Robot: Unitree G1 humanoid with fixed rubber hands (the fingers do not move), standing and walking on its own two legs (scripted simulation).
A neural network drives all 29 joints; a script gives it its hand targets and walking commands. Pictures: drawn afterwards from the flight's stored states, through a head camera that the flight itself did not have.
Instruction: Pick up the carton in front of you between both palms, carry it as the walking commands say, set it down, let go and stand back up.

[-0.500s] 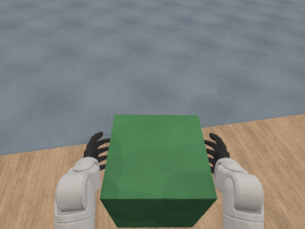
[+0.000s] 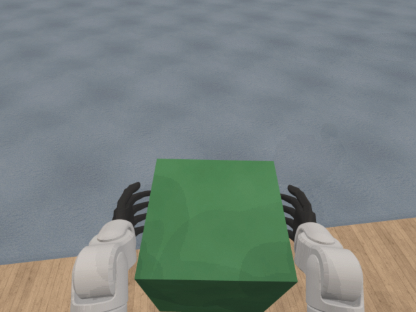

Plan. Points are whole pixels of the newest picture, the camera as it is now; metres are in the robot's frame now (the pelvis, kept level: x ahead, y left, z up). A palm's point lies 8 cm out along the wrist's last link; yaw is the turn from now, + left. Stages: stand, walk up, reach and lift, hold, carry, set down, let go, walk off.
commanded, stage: carry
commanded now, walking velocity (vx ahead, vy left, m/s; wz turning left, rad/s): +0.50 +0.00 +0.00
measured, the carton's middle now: (213, 241) +0.27 +0.00 +0.02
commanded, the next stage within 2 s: none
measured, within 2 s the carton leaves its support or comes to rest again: neither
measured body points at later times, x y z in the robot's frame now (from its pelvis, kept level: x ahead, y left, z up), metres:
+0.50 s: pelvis +0.33 +0.02 -0.01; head +0.35 +0.02 +0.44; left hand +0.69 +0.15 +0.10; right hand +0.68 -0.15 +0.10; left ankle +0.20 +0.10 -0.74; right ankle +0.47 -0.09 -0.71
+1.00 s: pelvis +0.66 +0.00 -0.03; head +0.72 +0.00 +0.42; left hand +1.03 +0.17 +0.09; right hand +1.04 -0.14 +0.08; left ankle +0.82 +0.09 -0.75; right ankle +0.50 -0.07 -0.74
